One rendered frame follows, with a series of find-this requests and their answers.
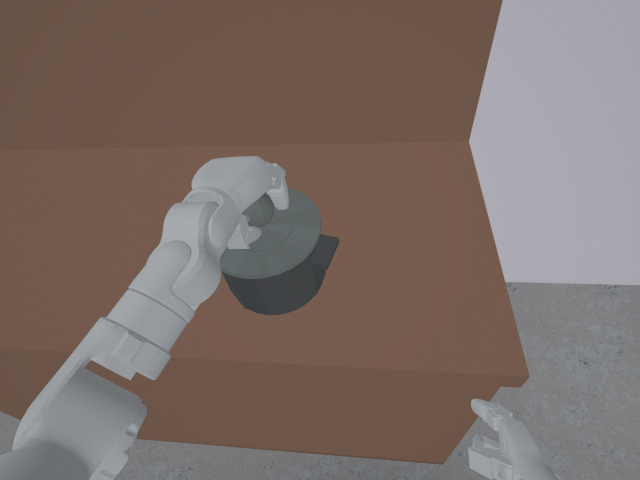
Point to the knob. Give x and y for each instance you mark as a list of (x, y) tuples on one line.
[(260, 212)]

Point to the robot left hand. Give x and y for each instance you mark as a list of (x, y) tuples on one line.
[(245, 179)]

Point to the table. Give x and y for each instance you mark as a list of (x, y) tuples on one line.
[(108, 108)]

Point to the pot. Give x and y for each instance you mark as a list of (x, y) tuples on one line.
[(289, 290)]

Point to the robot right hand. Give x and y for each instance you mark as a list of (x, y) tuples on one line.
[(517, 444)]

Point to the robot left forearm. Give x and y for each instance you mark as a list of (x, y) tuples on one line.
[(182, 272)]

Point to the left robot upper arm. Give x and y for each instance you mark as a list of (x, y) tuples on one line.
[(86, 433)]

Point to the lid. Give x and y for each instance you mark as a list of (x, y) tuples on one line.
[(286, 240)]

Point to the robot right forearm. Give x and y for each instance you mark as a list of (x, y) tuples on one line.
[(533, 470)]

